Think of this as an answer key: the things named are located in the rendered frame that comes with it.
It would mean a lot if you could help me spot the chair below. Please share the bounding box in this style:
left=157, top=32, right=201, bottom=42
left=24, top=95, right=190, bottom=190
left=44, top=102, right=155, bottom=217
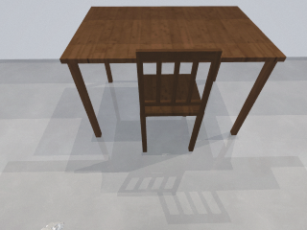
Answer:
left=135, top=48, right=223, bottom=152

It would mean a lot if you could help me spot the table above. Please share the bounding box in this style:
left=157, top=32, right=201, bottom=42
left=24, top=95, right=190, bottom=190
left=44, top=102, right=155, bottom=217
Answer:
left=59, top=6, right=286, bottom=138

